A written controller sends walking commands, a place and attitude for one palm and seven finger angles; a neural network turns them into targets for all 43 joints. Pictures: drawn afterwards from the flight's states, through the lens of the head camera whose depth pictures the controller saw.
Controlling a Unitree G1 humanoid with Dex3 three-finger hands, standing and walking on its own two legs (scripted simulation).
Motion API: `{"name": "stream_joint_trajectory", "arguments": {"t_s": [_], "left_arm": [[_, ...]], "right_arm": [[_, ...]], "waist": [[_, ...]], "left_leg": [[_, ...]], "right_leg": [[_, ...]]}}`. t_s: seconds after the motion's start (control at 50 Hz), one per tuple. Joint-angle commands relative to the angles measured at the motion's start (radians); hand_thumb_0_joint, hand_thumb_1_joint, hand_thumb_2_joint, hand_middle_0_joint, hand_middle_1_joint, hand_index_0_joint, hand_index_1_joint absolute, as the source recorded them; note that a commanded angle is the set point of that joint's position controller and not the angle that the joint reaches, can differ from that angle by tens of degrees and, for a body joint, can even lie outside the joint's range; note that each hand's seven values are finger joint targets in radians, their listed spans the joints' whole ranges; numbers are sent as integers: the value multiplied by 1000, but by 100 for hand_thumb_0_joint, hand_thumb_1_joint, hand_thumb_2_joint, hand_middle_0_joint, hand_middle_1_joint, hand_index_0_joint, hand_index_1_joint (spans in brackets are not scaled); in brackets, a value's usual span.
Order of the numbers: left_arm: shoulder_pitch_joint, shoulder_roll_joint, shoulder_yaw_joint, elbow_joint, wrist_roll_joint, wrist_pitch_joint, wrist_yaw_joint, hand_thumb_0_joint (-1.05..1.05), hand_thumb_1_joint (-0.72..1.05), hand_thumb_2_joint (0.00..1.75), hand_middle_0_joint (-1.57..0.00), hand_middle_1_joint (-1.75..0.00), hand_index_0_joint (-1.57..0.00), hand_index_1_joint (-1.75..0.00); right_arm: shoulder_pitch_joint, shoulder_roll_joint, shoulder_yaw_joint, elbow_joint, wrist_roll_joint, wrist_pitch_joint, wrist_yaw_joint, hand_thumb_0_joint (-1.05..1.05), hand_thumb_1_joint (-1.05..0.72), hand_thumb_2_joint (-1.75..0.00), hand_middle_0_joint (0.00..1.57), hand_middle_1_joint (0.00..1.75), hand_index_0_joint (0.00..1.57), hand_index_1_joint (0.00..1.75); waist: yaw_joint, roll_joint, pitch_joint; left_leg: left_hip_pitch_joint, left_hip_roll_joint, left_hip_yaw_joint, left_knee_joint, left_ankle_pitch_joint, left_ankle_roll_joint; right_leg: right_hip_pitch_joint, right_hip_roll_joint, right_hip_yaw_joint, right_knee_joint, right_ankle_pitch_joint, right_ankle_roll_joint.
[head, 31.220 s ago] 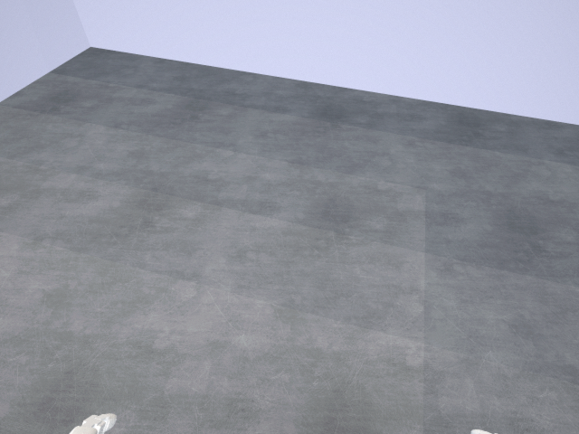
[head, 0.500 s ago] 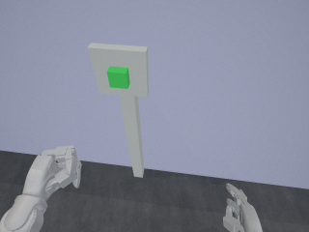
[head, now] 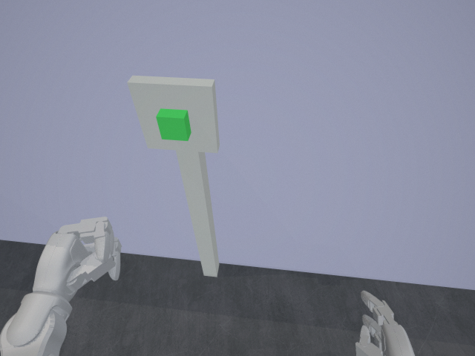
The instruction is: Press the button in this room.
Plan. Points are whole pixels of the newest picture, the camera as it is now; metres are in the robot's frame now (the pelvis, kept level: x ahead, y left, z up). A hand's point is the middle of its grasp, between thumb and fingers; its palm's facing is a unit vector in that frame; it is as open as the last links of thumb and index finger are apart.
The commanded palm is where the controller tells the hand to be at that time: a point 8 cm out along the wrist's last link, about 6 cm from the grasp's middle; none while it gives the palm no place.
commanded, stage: raise the hand and make a fist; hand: left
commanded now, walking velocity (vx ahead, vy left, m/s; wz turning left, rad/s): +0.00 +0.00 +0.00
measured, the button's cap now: (174, 124) +0.55 +0.19 +0.10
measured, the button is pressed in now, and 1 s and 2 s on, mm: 0 0 0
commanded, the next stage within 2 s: aim a knuckle at the button in 0.02 s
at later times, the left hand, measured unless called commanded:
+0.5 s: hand (141, 224) +0.29 +0.18 +0.09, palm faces -0.05 -1.00 -0.03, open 3.1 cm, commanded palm +0.27 +0.24 +0.09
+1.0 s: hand (162, 188) +0.38 +0.17 +0.08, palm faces -0.04 -1.00 -0.02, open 3.1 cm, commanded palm +0.37 +0.23 +0.08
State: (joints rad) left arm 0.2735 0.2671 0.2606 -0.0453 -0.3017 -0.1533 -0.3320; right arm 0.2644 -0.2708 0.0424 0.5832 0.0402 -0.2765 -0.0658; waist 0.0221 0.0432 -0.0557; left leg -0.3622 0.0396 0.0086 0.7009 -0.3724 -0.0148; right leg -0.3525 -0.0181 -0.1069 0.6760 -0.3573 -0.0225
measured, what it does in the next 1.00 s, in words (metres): stands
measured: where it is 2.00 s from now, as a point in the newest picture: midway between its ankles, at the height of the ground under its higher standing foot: outside the picture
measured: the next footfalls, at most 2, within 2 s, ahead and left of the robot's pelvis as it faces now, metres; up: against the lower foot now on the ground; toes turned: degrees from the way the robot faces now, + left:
none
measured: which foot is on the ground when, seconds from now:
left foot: down 0.00-1.00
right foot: down 0.00-1.00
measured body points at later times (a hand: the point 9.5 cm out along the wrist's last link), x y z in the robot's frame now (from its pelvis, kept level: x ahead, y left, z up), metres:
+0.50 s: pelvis -0.01 +0.00 +0.00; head +0.00 -0.02 +0.45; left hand +0.29 +0.24 +0.10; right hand +0.15 -0.24 -0.08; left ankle +0.00 +0.13 -0.72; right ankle +0.00 -0.10 -0.72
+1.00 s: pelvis +0.00 +0.00 +0.00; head +0.04 -0.01 +0.45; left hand +0.38 +0.23 +0.08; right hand +0.11 -0.25 -0.11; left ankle +0.00 +0.13 -0.72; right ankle +0.00 -0.10 -0.72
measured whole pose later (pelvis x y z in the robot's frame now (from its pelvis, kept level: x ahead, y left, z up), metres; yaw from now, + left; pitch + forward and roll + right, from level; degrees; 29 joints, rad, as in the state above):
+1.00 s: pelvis +0.00 +0.00 +0.00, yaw -1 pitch +7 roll +0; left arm -0.39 0.29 0.25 0.63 -0.19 -0.23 -0.24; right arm 0.28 -0.26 0.04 0.64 0.03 -0.15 -0.06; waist -0.04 0.02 -0.04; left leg -0.46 0.03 0.04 0.71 -0.36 -0.01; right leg -0.47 -0.02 -0.07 0.71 -0.35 -0.02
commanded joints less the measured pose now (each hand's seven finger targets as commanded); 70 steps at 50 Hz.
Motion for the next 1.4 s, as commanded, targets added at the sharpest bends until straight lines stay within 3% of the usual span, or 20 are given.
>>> {"name": "stream_joint_trajectory", "arguments": {"t_s": [0.0,0.1,0.16,0.22,0.26,0.34,0.38,0.44,0.46,0.62,0.76,0.84,0.94,0.96,1.08,1.2,1.26,1.3,1.32,1.38], "left_arm": [[-145,179,78,-168,-20,-55,-12,0,90,90,-130,-150,-130,-150],[-168,186,96,-172,-36,-51,-19,0,90,90,-130,-150,-130,-150],[-355,158,39,-158,-26,-67,-4,0,90,90,-130,-150,-130,-150],[-437,150,12,-104,-2,-82,8,0,90,90,-130,-150,-130,-150],[-472,151,-5,-57,10,-76,10,0,90,90,-130,-150,-130,-150],[-454,191,46,9,28,-61,21,0,90,90,-130,-150,-130,-150],[-454,199,71,60,21,-52,28,0,90,90,-130,-150,-130,-150],[-485,191,82,90,20,-52,45,0,90,90,-130,-150,-130,-150],[-503,205,93,114,19,-52,50,0,90,90,-130,-150,-130,-150],[-759,172,9,174,47,-112,40,0,90,90,-130,-150,-130,-150],[-818,220,49,323,60,-113,61,0,90,90,-130,-150,-130,-150],[-888,230,68,389,76,-123,89,0,90,90,-130,-150,-130,-150],[-1059,215,32,454,96,-160,95,0,90,90,-130,-150,-130,-150],[-1087,219,31,473,96,-167,96,0,90,90,-130,-150,-130,-150],[-1165,199,12,604,113,-187,93,0,90,90,-130,-150,-130,-150],[-1271,239,55,717,129,-213,129,0,90,90,-130,-150,-130,-150],[-1338,314,104,769,149,-239,145,0,90,90,-130,-150,-130,-150],[-1424,286,73,809,163,-256,148,0,90,90,-130,-150,-130,-150],[-1413,324,106,818,172,-270,149,0,90,90,-130,-150,-130,-150],[-1346,304,104,814,165,-287,137,0,90,90,-130,-150,-130,-150]], "right_arm": [[-97,-107,-42,-152,9,-61,-19,0,-90,-90,20,30,20,30],[-112,-103,-37,-152,10,-67,-26,0,-90,-90,20,30,20,30],[-110,-105,-30,-128,8,-70,-34,0,-90,-90,20,30,20,30],[-104,-103,-33,-110,13,-77,-41,0,-90,-90,20,30,20,30],[-98,-108,-32,-105,11,-76,-44,0,-90,-90,20,30,20,30],[-89,-108,-40,-105,6,-66,-40,0,-90,-90,20,30,20,30],[-89,-107,-39,-110,3,-52,-34,0,-90,-90,20,30,20,30],[-92,-102,-41,-113,2,-35,-26,0,-90,-90,20,30,20,30],[-90,-106,-40,-115,1,-28,-24,0,-90,-90,20,30,20,30],[-51,-110,-50,-87,5,1,-23,0,-90,-90,20,30,20,30],[-13,-125,-58,-59,-1,39,-18,0,-90,-90,20,30,20,30],[-11,-119,-56,-63,-2,69,-9,0,-90,-90,20,30,20,30],[19,-118,-59,-54,-5,98,-3,0,-90,-90,20,30,20,30],[31,-120,-59,-49,-8,104,-3,0,-90,-90,20,30,20,30],[72,-124,-67,-35,-9,136,9,0,-90,-90,20,30,20,30],[112,-130,-73,-17,-16,170,20,0,-90,-90,20,30,20,30],[136,-138,-73,-6,-23,188,22,0,-90,-90,20,30,20,30],[140,-130,-70,0,-22,196,24,0,-90,-90,20,30,20,30],[148,-133,-76,1,-26,198,26,0,-90,-90,20,30,20,30],[154,-133,-78,-19,-28,207,34,0,-90,-90,20,30,20,30]], "waist": [[-9,-21,-79],[-2,-38,-85],[-39,-38,-47],[-46,18,-58],[-46,-22,-84],[-16,-12,-181],[-8,-66,-176],[0,-31,-170],[-3,-74,-159],[-58,-4,-190],[-59,-71,-232],[-46,-19,-230],[-76,5,-280],[-86,-41,-294],[-90,3,-335],[-101,-40,-340],[-105,-61,-347],[-130,-24,-329],[-114,-1,-352],[-101,18,-433]], "left_leg": [[13,-46,-13,-105,169,38],[11,-48,-12,-107,156,38],[14,-45,-21,-106,116,38],[34,-45,-24,-113,75,37],[25,-45,-27,-111,83,39],[46,-46,-18,-110,185,36],[17,-49,-13,-107,213,35],[16,-50,2,-112,236,29],[-2,-49,0,-109,232,31],[39,-44,3,-97,229,32],[19,-41,-3,-81,272,32],[0,-45,3,-85,266,29],[12,-44,5,-61,272,31],[6,-41,-1,-55,278,34],[6,-42,-3,-33,318,30],[-40,-41,0,-20,305,32],[-84,-40,2,-7,292,35],[-93,-42,5,-2,259,36],[-86,-41,4,3,263,35],[-57,-40,8,13,311,35]], "right_leg": [[40,14,70,-139,163,19],[52,9,86,-155,124,22],[3,16,83,-157,69,24],[-25,12,83,-157,19,21],[-9,13,85,-149,33,20],[55,6,72,-113,182,15],[78,5,78,-109,227,18],[78,4,75,-100,272,16],[83,5,79,-103,265,18],[31,12,82,-91,275,13],[42,13,76,-68,335,14],[35,9,79,-58,333,8],[13,15,84,-43,344,7],[17,19,82,-38,348,9],[-15,20,77,-12,381,2],[-37,25,81,2,378,6],[-30,27,88,14,375,8],[-70,28,91,15,346,9],[-69,29,93,23,343,5],[-40,33,94,35,385,1]]}}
